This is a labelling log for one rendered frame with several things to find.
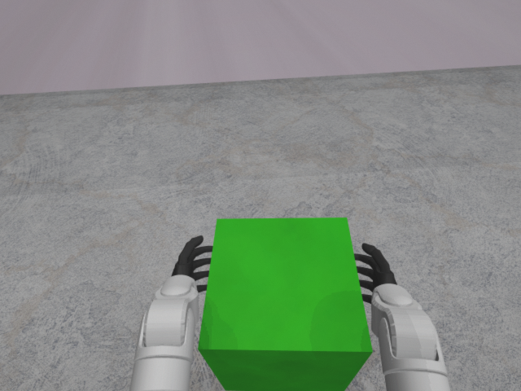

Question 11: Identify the robot left hand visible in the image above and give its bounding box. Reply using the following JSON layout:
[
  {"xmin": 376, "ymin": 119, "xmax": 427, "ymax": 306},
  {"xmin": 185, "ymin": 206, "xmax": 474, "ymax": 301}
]
[{"xmin": 171, "ymin": 235, "xmax": 213, "ymax": 292}]

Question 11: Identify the left robot forearm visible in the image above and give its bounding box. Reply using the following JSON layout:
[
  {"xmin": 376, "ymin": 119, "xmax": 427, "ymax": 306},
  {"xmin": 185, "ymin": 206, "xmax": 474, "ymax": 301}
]
[{"xmin": 129, "ymin": 275, "xmax": 199, "ymax": 391}]

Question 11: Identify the carton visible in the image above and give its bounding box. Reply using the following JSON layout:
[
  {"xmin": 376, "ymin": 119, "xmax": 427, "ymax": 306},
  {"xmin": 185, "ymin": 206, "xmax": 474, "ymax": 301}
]
[{"xmin": 198, "ymin": 217, "xmax": 373, "ymax": 391}]

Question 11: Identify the robot right hand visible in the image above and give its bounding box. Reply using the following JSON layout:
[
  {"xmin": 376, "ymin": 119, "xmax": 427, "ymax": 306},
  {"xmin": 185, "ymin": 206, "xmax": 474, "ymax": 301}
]
[{"xmin": 354, "ymin": 243, "xmax": 397, "ymax": 304}]

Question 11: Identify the right robot forearm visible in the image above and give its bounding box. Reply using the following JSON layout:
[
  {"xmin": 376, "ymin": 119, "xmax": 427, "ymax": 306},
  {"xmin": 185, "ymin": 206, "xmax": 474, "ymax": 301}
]
[{"xmin": 371, "ymin": 283, "xmax": 451, "ymax": 391}]

